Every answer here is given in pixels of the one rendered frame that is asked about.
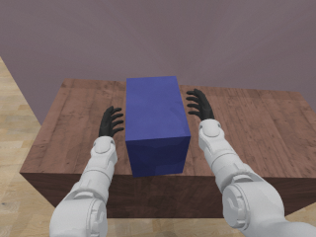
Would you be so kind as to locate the robot left hand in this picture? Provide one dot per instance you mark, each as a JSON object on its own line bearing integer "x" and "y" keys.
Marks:
{"x": 107, "y": 124}

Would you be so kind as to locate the pedestal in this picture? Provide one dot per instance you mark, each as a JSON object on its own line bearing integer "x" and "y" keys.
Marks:
{"x": 274, "y": 132}

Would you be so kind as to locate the left robot upper arm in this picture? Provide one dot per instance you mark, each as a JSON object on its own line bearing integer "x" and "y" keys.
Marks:
{"x": 83, "y": 217}

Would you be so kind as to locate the robot right hand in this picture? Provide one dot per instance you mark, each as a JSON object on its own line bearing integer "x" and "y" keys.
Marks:
{"x": 205, "y": 110}

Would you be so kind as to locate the left robot forearm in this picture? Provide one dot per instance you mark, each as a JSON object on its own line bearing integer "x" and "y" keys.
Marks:
{"x": 98, "y": 174}

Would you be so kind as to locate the right robot upper arm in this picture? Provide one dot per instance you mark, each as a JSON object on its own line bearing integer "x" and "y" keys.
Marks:
{"x": 256, "y": 209}

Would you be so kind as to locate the carton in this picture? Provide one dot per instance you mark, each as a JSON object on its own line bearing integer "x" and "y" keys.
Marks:
{"x": 157, "y": 133}

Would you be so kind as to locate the right robot forearm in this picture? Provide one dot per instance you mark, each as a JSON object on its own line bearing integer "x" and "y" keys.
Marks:
{"x": 221, "y": 158}

